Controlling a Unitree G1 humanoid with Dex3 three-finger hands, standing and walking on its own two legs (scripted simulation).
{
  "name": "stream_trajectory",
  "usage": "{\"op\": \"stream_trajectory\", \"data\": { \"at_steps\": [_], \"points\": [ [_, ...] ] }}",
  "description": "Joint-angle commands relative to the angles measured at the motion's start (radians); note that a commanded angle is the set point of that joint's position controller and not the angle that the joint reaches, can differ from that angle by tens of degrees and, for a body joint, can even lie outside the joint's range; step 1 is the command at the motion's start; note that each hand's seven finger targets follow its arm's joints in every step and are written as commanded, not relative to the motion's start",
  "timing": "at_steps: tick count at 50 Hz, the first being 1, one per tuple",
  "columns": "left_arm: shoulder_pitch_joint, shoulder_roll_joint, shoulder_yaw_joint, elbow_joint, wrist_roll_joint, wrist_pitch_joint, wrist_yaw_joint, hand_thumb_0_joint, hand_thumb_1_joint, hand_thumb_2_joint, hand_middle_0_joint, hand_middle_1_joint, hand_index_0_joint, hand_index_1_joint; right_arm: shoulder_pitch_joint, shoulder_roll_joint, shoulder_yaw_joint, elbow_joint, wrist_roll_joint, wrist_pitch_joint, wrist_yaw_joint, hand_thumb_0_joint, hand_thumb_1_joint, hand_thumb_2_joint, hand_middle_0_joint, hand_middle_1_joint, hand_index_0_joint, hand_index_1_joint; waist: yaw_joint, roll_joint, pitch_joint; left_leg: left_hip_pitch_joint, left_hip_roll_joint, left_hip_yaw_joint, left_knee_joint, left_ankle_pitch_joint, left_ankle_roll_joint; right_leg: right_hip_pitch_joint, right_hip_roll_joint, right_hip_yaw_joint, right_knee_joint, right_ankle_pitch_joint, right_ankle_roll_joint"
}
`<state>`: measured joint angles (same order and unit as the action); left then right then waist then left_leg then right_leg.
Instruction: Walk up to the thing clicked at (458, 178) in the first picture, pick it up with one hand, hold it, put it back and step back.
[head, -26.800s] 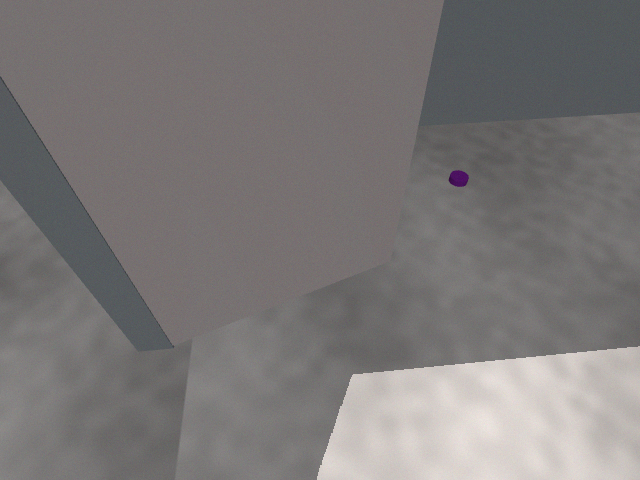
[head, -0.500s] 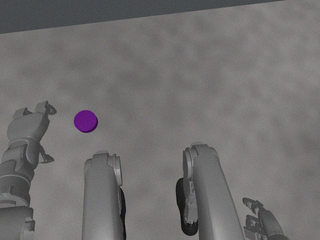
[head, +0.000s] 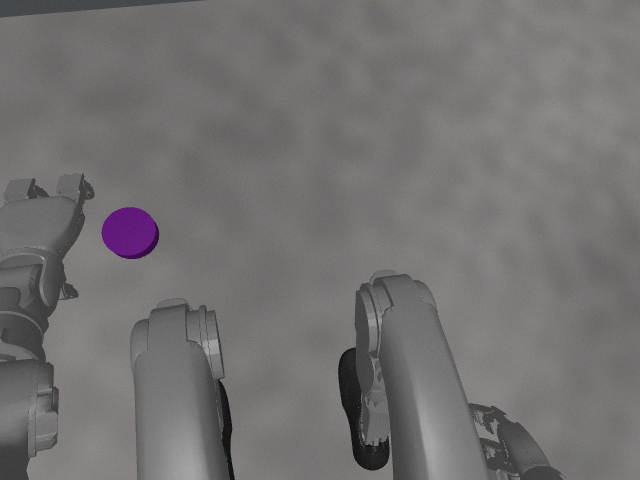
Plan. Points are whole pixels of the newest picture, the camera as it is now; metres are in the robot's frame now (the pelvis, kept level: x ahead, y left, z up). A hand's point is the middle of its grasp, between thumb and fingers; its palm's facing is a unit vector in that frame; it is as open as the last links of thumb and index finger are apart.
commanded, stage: rise first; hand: left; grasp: from above
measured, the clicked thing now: (131, 233) +0.48 +0.25 -0.34
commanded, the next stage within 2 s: none
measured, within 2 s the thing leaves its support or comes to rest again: neither
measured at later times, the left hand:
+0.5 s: hand (76, 241) +0.43 +0.29 -0.20, palm faces -0.45 -0.07 -0.89, open 14.0 cm
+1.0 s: hand (82, 238) +0.44 +0.29 -0.21, palm faces -0.44 -0.08 -0.89, open 14.1 cm
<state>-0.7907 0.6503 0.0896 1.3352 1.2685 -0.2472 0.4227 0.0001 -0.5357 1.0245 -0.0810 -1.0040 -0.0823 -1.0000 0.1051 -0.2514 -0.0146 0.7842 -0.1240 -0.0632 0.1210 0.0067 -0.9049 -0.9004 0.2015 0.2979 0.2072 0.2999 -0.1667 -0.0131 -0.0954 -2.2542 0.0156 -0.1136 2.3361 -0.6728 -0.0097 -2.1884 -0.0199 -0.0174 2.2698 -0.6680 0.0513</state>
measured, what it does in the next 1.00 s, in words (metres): stands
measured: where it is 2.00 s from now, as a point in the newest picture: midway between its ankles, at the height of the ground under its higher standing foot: (292, 444)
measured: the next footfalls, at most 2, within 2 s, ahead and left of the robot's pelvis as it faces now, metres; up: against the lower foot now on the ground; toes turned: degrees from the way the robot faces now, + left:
none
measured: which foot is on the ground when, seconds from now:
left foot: down 0.00-1.00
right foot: down 0.00-1.00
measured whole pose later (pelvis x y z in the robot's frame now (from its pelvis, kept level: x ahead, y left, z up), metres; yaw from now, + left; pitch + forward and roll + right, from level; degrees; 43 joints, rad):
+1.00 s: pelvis +0.01 +0.00 -0.03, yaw -2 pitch +33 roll -7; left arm -0.88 0.74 0.15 1.48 1.29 -0.25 0.49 0.00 -0.54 1.02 -0.09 -1.01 -0.09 -1.01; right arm 0.11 -0.28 0.04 0.79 -0.19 -0.07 0.16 0.00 -0.91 -0.90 0.20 0.30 0.21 0.30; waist -0.23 -0.03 -0.03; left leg -2.32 0.01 -0.16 2.45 -0.71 -0.03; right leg -2.26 0.00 -0.04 2.37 -0.68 0.05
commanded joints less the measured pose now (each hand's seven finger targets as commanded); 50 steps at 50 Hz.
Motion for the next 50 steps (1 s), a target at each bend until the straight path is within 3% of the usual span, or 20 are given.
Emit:
{"op": "stream_trajectory", "data": {
  "at_steps": [1,3,6,9,18,21,22,26,31,37,44,45,50],
  "points": [
    [-0.311,0.256,0.045,-0.088,-0.006,-0.004,0.057,0.0,-0.537,1.001,-0.062,-1.032,-0.073,-1.021,0.18,-0.24,-0.071,-0.021,-0.01,-0.01,-0.011,0.0,-0.902,-0.904,0.2,0.3,0.2,0.3,-0.008,0.211,-0.625,0.497,-0.027,0.088,-0.24,0.111,0.041,0.236,0.032,-0.113,-0.22,0.131,-0.078],
    [-0.297,0.273,0.057,-0.071,-0.005,0.0,0.062,0.0,-0.523,0.984,-0.061,-1.05,-0.082,-1.028,0.18,-0.236,-0.067,-0.019,-0.014,-0.011,-0.008,0.0,-0.903,-0.904,0.2,0.3,0.2,0.3,0.005,0.213,-0.63,0.493,-0.028,0.096,-0.23,0.121,0.041,0.249,0.033,-0.109,-0.216,0.138,-0.08],
    [-0.315,0.268,0.055,-0.07,-0.002,0.0,0.067,0.0,-0.535,1.001,-0.062,-1.037,-0.074,-1.025,0.188,-0.236,-0.062,-0.014,-0.022,-0.012,-0.004,0.0,-0.902,-0.903,0.2,0.3,0.2,0.3,-0.014,0.224,-0.631,0.474,-0.03,0.1,-0.213,0.134,0.044,0.265,0.032,-0.11,-0.202,0.157,-0.074],
    [-0.304,0.277,0.061,-0.051,-0.006,0.002,0.065,0.0,-0.532,0.994,-0.067,-1.04,-0.081,-1.026,0.184,-0.238,-0.066,-0.014,-0.021,-0.011,-0.004,0.0,-0.904,-0.904,0.2,0.3,0.2,0.3,-0.003,0.219,-0.627,0.471,-0.029,0.102,-0.201,0.125,0.042,0.255,0.034,-0.105,-0.199,0.151,-0.08],
    [-0.302,0.299,0.075,-0.053,-0.009,-0.004,0.064,0.0,-0.532,0.995,-0.071,-1.025,-0.08,-1.015,0.197,-0.246,-0.06,-0.011,-0.034,-0.004,0.004,0.0,-0.901,-0.903,0.2,0.3,0.2,0.3,-0.02,0.219,-0.629,0.445,-0.027,0.098,-0.168,0.158,0.045,0.271,0.039,-0.111,-0.175,0.193,-0.078],
    [-0.297,0.3,0.082,-0.066,-0.01,-0.008,0.067,0.0,-0.534,0.996,-0.067,-1.025,-0.077,-1.014,0.202,-0.248,-0.06,-0.013,-0.036,-0.001,0.006,0.0,-0.9,-0.902,0.2,0.3,0.2,0.3,-0.013,0.253,-0.627,0.461,-0.027,0.096,-0.179,0.158,0.041,0.26,0.037,-0.115,-0.164,0.185,-0.078],
    [-0.312,0.292,0.078,-0.062,-0.016,-0.01,0.067,0.0,-0.535,0.995,-0.062,-1.031,-0.074,-1.019,0.206,-0.255,-0.061,-0.012,-0.037,-0.002,0.005,0.0,-0.9,-0.902,0.2,0.3,0.2,0.3,-0.026,0.238,-0.626,0.465,-0.024,0.088,-0.177,0.153,0.04,0.244,0.039,-0.122,-0.159,0.181,-0.078],
    [-0.301,0.306,0.081,-0.052,-0.009,-0.013,0.074,0.0,-0.535,1.0,-0.069,-1.023,-0.077,-1.014,0.203,-0.258,-0.059,-0.017,-0.036,-0.001,0.007,0.0,-0.9,-0.902,0.2,0.3,0.2,0.3,-0.023,0.249,-0.614,0.453,-0.026,0.092,-0.169,0.14,0.039,0.247,0.04,-0.12,-0.16,0.173,-0.079],
    [-0.303,0.299,0.084,-0.051,-0.006,-0.013,0.084,0.0,-0.538,1.001,-0.062,-1.02,-0.071,-1.011,0.213,-0.264,-0.053,-0.01,-0.044,0.0,0.013,0.0,-0.899,-0.901,0.2,0.3,0.2,0.3,-0.039,0.266,-0.626,0.479,-0.024,0.084,-0.16,0.196,0.037,0.249,0.04,-0.129,-0.14,0.223,-0.074],
    [-0.328,0.322,0.092,-0.032,-0.005,-0.018,0.094,0.0,-0.547,1.006,-0.065,-1.019,-0.069,-1.014,0.201,-0.27,-0.046,-0.013,-0.048,-0.005,0.014,0.0,-0.9,-0.902,0.2,0.3,0.2,0.3,-0.042,0.267,-0.6,0.447,-0.023,0.083,-0.155,0.138,0.038,0.228,0.044,-0.131,-0.148,0.173,-0.077],
    [-0.336,0.341,0.098,0.002,0.006,-0.014,0.105,0.0,-0.546,1.01,-0.064,-1.011,-0.066,-1.009,0.202,-0.271,-0.033,-0.01,-0.057,-0.006,0.018,0.0,-0.898,-0.9,0.2,0.3,0.2,0.3,-0.049,0.255,-0.601,0.416,-0.028,0.088,-0.135,0.143,0.041,0.254,0.046,-0.126,-0.147,0.188,-0.075],
    [-0.334,0.327,0.091,0.017,0.002,-0.011,0.103,0.0,-0.59,1.075,-0.101,-0.983,-0.061,-1.025,0.209,-0.27,-0.03,-0.007,-0.06,-0.01,0.02,0.0,-0.903,-0.901,0.2,0.3,0.2,0.3,-0.057,0.244,-0.594,0.421,-0.028,0.084,-0.135,0.148,0.041,0.251,0.047,-0.131,-0.144,0.189,-0.074],
    [-0.354,0.348,0.09,0.038,0.006,-0.013,0.104,0.0,-0.549,1.022,-0.081,-1.013,-0.072,-1.022,0.205,-0.277,-0.02,-0.005,-0.064,-0.015,0.023,0.0,-0.9,-0.901,0.2,0.3,0.2,0.3,-0.062,0.248,-0.58,0.398,-0.028,0.081,-0.124,0.135,0.043,0.251,0.049,-0.132,-0.142,0.185,-0.074]
  ]
}}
